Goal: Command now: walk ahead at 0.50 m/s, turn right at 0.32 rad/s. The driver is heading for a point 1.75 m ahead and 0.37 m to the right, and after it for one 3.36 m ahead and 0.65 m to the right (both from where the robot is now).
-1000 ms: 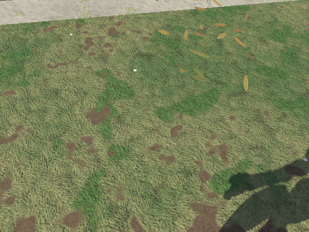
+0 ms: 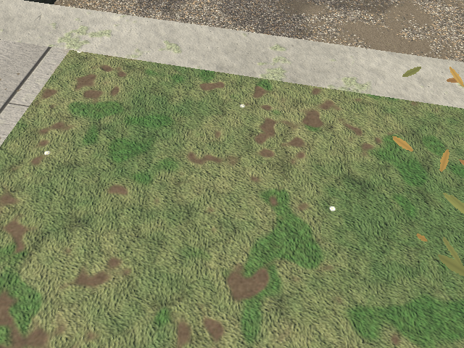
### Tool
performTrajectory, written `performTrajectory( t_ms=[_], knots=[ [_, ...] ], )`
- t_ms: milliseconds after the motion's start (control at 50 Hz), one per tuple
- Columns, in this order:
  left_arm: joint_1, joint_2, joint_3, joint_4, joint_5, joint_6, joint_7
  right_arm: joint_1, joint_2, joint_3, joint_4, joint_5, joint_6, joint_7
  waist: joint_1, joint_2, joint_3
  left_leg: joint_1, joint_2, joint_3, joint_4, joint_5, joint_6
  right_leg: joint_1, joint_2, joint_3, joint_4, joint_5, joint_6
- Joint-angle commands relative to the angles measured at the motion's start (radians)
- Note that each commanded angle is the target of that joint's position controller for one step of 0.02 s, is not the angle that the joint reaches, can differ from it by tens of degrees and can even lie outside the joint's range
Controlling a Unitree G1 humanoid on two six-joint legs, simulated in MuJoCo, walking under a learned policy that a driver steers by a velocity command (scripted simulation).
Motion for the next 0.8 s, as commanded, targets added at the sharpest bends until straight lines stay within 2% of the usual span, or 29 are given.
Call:
performTrajectory(
  t_ms=[20,80,160,220,280,300,340,360,380,400,420,440,460,480,500,520,560,600,680,740,800],
  knots=[
    [0.04,0.041,0.02,-0.053,0.001,0.02,0.006,0.001,-0.105,-0.038,-0.021,-0.008,-0.038,-0.002,0.007,0.143,-0.04,0.115,0.26,-0.19,-0.309,0.153,0.156,-0.128,-0.058,0.054,0.014,0.12,0.009],
    [-0.025,0.033,0.023,-0.077,0.006,0.027,0.009,0.025,-0.115,-0.047,0.017,-0.015,-0.044,-0.017,0.001,0.11,-0.001,0.149,0.258,-0.091,-0.327,0.236,0.149,-0.209,-0.051,0.086,-0.087,0.241,0.019],
    [-0.137,0.01,0.012,-0.113,0.013,0.019,-0.016,0.046,-0.148,-0.056,0.047,-0.008,-0.035,-0.034,-0.033,0.091,0.036,0.192,0.249,0.017,-0.342,0.247,0.126,-0.203,-0.037,0.031,-0.314,0.403,0.008],
    [-0.241,0.0,0.003,-0.16,0.015,0.019,-0.035,0.095,-0.175,-0.067,0.076,0.003,-0.021,-0.041,-0.073,0.071,0.076,0.27,0.281,0.056,-0.334,0.252,0.121,-0.229,-0.034,-0.017,-0.42,0.395,-0.013],
    [-0.296,0.009,0.003,-0.205,0.013,0.02,-0.052,0.118,-0.195,-0.075,0.098,0.019,0.001,-0.043,-0.083,0.077,0.088,0.372,0.306,0.086,-0.278,0.332,0.103,-0.244,-0.019,-0.063,-0.482,0.295,-0.047],
    [-0.295,0.017,0.007,-0.216,0.012,0.021,-0.057,0.113,-0.206,-0.078,0.101,0.023,0.008,-0.044,-0.072,0.086,0.078,0.391,0.307,0.101,-0.237,0.439,0.093,-0.214,-0.001,-0.088,-0.496,0.248,-0.063],
    [-0.227,0.051,0.026,-0.219,0.011,0.026,-0.058,0.093,-0.237,-0.085,0.096,0.03,0.022,-0.05,-0.019,0.126,0.003,0.409,0.299,0.129,-0.081,0.793,0.069,-0.068,0.072,-0.155,-0.494,0.147,-0.103],
    [-0.112,0.087,0.048,-0.195,0.008,0.028,-0.055,0.075,-0.246,-0.086,0.093,0.034,0.031,-0.053,0.05,0.126,-0.062,0.383,0.276,0.15,0.085,0.904,0.05,0.087,0.122,-0.181,-0.524,0.139,-0.131],
    [0.054,0.152,0.084,-0.153,0.007,0.031,-0.041,0.072,-0.233,-0.078,0.088,0.036,0.032,-0.055,0.134,0.095,-0.15,0.26,0.23,0.167,0.32,0.823,0.012,0.352,0.158,-0.157,-0.591,0.203,-0.171],
    [0.149,0.262,0.115,-0.133,0.006,0.04,-0.017,0.106,-0.145,-0.05,0.054,0.001,0.02,-0.055,0.127,-0.104,-0.227,-0.081,0.143,0.165,0.674,0.249,-0.046,0.66,-0.053,0.201,-0.624,0.202,-0.263],
    [0.101,0.304,0.108,-0.171,0.009,0.022,-0.024,0.142,-0.068,-0.018,0.009,0.001,-0.019,-0.043,0.044,-0.223,-0.369,-0.389,-0.058,-0.059,0.942,-0.411,-0.082,0.867,-0.25,0.776,-0.808,0.033,-0.446],
    [0.107,0.206,0.081,-0.174,0.013,0.008,-0.032,0.018,-0.16,-0.038,-0.009,0.038,-0.051,-0.028,0.111,-0.078,-0.339,-0.499,-0.001,-0.194,0.971,-0.359,-0.057,0.858,-0.241,0.728,-0.874,0.021,-0.388],
    [0.076,0.165,0.069,-0.169,0.015,-0.002,-0.032,-0.03,-0.164,-0.037,-0.027,0.055,-0.066,-0.023,0.093,-0.056,-0.216,-0.527,0.039,-0.179,0.911,-0.273,-0.031,0.74,-0.208,0.576,-0.867,0.083,-0.347],
    [0.008,0.137,0.06,-0.178,0.012,-0.006,-0.031,-0.031,-0.153,-0.036,-0.015,0.034,-0.071,-0.032,0.042,0.029,-0.14,-0.477,0.085,-0.177,0.817,-0.2,-0.026,0.59,-0.159,0.458,-0.863,0.179,-0.307],
    [-0.049,0.099,0.048,-0.193,0.016,-0.006,-0.027,-0.025,-0.167,-0.046,-0.004,0.01,-0.065,-0.037,0.007,0.021,-0.103,-0.409,0.111,-0.176,0.739,-0.157,-0.032,0.477,-0.123,0.376,-0.875,0.277,-0.287],
    [-0.076,0.088,0.042,-0.211,0.027,-0.006,-0.022,-0.006,-0.169,-0.05,-0.001,0.004,-0.051,-0.035,-0.02,0.001,-0.093,-0.349,0.123,-0.18,0.709,-0.127,-0.039,0.404,-0.103,0.344,-0.898,0.33,-0.285],
    [-0.076,0.105,0.046,-0.215,0.024,-0.011,-0.013,0.004,-0.145,-0.047,-0.003,-0.005,-0.03,-0.034,-0.035,0.004,-0.084,-0.314,0.117,-0.161,0.636,-0.094,-0.069,0.33,-0.083,0.296,-0.923,0.428,-0.295],
    [-0.051,0.126,0.05,-0.205,0.022,-0.013,0.001,-0.04,-0.122,-0.04,-0.017,-0.009,-0.018,-0.035,-0.028,0.005,-0.06,-0.331,0.104,-0.142,0.528,-0.009,-0.098,0.292,-0.062,0.236,-0.937,0.473,-0.287],
    [0.0,0.113,0.042,-0.173,0.019,-0.009,0.015,-0.165,-0.081,-0.017,-0.035,0.0,-0.023,-0.02,0.034,-0.041,-0.036,-0.273,0.07,-0.119,0.219,0.268,-0.105,0.278,-0.011,0.139,-0.937,0.393,-0.22],
    [0.045,0.127,0.041,-0.144,0.021,-0.013,0.011,-0.234,-0.094,-0.014,-0.049,0.018,-0.031,-0.004,0.076,-0.052,-0.005,-0.269,0.063,-0.111,0.128,0.347,-0.08,0.333,-0.061,0.155,-0.942,0.307,-0.214],
    [0.076,0.136,0.044,-0.112,0.023,-0.009,0.01,-0.274,-0.115,-0.016,-0.075,0.023,-0.037,0.012,0.087,-0.045,0.028,-0.369,0.061,-0.116,0.085,0.246,-0.026,0.489,-0.132,0.172,-0.904,0.375,-0.205]
  ],
)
